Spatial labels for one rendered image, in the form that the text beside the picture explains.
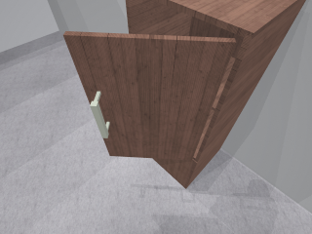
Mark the cupboard door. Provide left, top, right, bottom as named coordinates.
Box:
left=63, top=31, right=237, bottom=161

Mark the handle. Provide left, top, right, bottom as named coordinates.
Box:
left=90, top=91, right=110, bottom=138

